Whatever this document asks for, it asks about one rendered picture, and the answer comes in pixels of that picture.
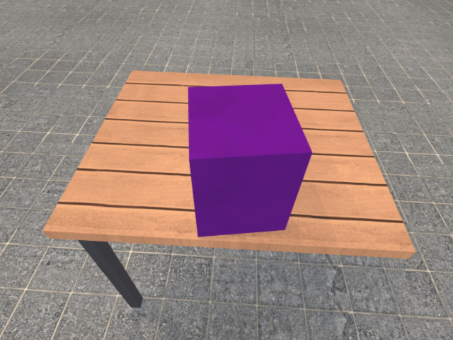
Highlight carton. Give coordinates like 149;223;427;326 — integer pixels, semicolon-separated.
188;84;312;237

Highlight table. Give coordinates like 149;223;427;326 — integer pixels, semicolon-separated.
43;71;416;308

